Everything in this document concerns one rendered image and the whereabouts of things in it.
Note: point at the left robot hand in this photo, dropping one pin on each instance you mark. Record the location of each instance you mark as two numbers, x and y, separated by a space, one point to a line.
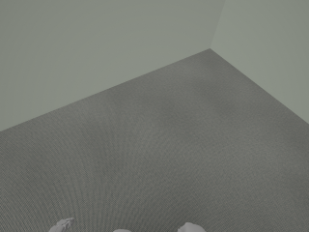
63 225

